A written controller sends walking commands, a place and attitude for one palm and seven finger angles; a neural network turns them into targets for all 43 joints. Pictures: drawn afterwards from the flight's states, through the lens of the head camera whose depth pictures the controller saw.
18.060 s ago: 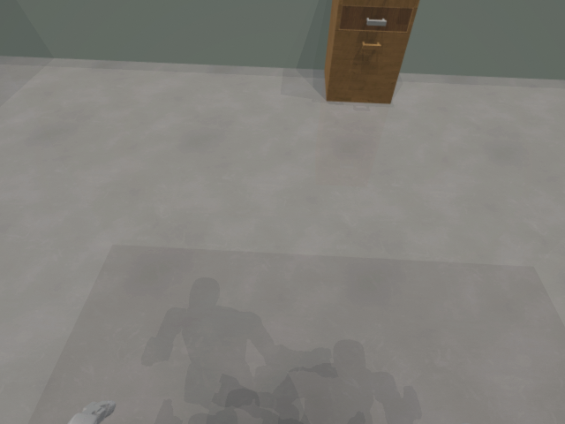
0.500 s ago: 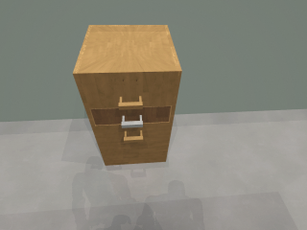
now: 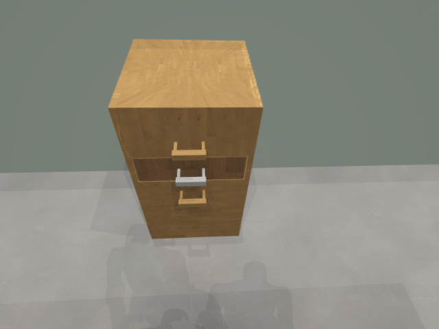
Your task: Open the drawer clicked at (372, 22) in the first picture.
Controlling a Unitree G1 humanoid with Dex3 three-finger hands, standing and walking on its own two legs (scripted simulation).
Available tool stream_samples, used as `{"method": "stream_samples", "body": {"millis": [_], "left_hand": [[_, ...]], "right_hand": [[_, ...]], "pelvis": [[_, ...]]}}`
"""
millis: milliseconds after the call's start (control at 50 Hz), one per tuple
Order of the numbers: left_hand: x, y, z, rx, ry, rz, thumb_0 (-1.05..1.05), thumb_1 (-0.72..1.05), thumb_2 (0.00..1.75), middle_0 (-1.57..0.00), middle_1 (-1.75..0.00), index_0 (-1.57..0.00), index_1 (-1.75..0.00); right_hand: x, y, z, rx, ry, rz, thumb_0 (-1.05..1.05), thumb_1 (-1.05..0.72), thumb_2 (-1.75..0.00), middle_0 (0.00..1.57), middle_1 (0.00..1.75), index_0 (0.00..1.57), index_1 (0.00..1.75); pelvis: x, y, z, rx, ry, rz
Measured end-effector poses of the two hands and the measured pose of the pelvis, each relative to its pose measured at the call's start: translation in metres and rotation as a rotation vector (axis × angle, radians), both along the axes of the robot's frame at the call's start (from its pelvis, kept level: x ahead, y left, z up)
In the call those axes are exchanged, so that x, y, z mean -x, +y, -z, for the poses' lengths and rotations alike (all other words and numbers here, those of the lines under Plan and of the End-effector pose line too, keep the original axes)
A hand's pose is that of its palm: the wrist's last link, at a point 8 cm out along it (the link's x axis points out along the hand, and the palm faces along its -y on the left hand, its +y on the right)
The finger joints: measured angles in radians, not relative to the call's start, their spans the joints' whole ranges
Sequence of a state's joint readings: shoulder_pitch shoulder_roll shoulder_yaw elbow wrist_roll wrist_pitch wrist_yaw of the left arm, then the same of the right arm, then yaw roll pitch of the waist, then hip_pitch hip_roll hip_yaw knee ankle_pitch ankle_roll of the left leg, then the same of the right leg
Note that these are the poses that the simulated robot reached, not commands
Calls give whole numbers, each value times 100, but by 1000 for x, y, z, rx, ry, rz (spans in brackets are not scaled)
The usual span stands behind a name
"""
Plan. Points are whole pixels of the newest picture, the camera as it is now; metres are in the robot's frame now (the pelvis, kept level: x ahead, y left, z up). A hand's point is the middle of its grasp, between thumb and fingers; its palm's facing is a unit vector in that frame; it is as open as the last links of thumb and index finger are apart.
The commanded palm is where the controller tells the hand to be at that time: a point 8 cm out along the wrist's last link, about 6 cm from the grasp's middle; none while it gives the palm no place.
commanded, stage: look again from close up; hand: left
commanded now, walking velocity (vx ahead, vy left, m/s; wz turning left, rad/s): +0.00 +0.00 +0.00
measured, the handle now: (191, 176) +0.64 +0.14 -0.25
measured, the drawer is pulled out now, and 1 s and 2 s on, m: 0.00 0.00 0.00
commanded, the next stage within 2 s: shuffle to correct the standing spot in 0.38 s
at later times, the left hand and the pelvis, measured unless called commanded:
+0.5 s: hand out of the picture -0.02 +0.15 -0.18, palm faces +0.05 -0.99 -0.13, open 16.3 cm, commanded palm none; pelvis +0.02 +0.01 +0.00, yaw +0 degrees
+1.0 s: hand out of the picture +0.01 +0.10 -0.18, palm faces +0.18 -0.97 -0.18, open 16.3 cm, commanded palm none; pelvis +0.11 -0.04 -0.01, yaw +6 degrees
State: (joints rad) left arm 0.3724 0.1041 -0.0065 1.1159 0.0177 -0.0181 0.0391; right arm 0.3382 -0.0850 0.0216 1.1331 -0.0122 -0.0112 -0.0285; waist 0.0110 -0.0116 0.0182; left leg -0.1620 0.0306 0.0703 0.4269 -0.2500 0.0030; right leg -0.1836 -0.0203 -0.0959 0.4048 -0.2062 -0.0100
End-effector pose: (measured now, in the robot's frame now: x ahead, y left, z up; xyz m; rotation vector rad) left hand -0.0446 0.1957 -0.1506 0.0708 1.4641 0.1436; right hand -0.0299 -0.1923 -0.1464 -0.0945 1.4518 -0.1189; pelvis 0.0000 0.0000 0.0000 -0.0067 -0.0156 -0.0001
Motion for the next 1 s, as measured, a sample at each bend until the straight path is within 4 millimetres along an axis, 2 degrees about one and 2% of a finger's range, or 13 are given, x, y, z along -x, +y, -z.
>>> {"method": "stream_samples", "body": {"millis": [200, 580, 700, 820, 860, 900, 940, 1000], "left_hand": [[-5, 3, 0, 0, 3, -3, -1, -48, 30, -15, -30, -14, -30], [-20, 9, 1, 4, 20, -3, -1, -48, 30, -15, -30, -14, -30], [-38, 7, 5, -7, 33, 22, 0, -48, 30, -15, -30, -14, -30], [-60, -6, 1, -39, 51, 29, -4, -49, 30, -15, -30, -14, -30], [-63, -12, 0, -55, 35, -20, -4, -49, 30, -15, -30, -14, -30], [-60, -20, 0, -64, 31, -76, -4, -49, 30, -15, -30, -14, -30], [-54, -29, -1, -59, 48, -116, -3, -49, 30, -15, -30, -14, -30], [-43, -47, 0, -29, 111, -146, -2, -48, 30, -15, -30, -14, -30]], "right_hand": [[-1, 6, 0, -5, 12, 3, 0, -91, -90, 20, 30, 20, 30], [-19, 8, 0, 10, 4, 2, 0, -91, -90, 20, 30, 20, 30], [-20, 0, 4, 7, 37, 33, 0, -91, -90, 20, 30, 20, 30], [-22, -24, 10, -1, 121, 40, 0, -91, -90, 20, 30, 20, 30], [-31, -34, 9, -1, 154, 9, 0, -91, -90, 20, 30, 20, 30], [-51, -46, 7, 9, 166, -35, 0, -91, -90, 20, 30, 20, 30], [-80, -56, 6, 23, 143, -74, 0, -91, -90, 20, 30, 20, 30], [-139, -66, 8, 45, 52, -121, 0, -91, -90, 20, 30, 20, 30]], "pelvis": [[-6, 4, 0, -1, 5, 1], [-24, 10, 1, -7, 14, 3], [-42, 0, 7, -32, 33, -4], [-69, -24, 12, -19, 61, -32], [-78, -31, 13, -16, 64, -62], [-87, -36, 12, -18, 62, -85], [-96, -40, 12, -18, 57, -99], [-110, -41, 13, -12, 51, -109]]}}
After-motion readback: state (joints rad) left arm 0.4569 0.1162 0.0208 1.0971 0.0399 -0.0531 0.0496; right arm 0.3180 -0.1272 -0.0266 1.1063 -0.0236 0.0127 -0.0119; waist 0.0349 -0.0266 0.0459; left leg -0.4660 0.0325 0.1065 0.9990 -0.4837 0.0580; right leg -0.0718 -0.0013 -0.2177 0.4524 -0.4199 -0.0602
